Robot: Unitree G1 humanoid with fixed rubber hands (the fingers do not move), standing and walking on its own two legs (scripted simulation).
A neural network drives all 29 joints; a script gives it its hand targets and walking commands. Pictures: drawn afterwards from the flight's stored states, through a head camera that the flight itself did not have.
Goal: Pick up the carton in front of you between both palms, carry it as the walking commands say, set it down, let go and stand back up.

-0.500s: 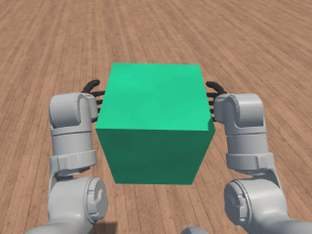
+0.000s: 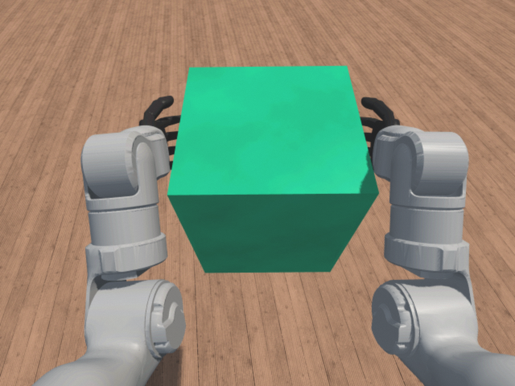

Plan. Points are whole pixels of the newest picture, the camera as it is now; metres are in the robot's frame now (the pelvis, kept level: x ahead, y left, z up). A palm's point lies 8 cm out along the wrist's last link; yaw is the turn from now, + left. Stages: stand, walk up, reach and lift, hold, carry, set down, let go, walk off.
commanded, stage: carry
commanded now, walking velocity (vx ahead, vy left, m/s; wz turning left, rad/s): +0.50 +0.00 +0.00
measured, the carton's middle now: (267, 181) +0.40 -0.02 +0.12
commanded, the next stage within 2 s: none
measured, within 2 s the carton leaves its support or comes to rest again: neither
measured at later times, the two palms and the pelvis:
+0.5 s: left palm (210, 105) +0.65 +0.08 +0.09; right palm (347, 94) +0.67 -0.22 +0.08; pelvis +0.32 -0.09 +0.01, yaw +2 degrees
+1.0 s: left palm (210, 43) +0.91 +0.08 +0.10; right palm (324, 39) +0.90 -0.22 +0.10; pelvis +0.65 -0.06 +0.00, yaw -3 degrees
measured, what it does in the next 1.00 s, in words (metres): walks ahead: right foot, then left foot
